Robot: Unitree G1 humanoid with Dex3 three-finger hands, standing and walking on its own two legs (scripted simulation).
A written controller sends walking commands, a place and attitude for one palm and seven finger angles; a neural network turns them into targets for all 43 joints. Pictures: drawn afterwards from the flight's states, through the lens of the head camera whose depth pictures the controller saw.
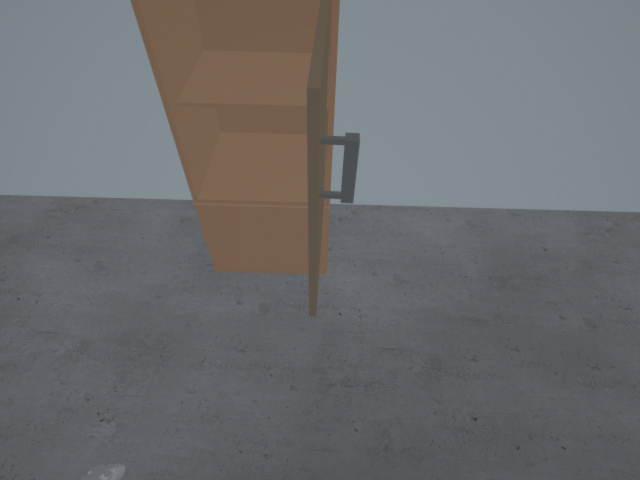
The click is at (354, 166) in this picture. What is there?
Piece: cupboard door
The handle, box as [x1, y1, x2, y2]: [319, 133, 359, 202]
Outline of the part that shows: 321,135 320,143 345,145 341,190 319,191 319,197 340,198 341,202 352,202 359,144 359,133 345,133 344,136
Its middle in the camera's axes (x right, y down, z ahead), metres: +0.03 -0.12 +0.67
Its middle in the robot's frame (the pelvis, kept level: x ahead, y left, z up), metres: +0.59 +0.01 +0.06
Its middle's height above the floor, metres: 0.82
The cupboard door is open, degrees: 88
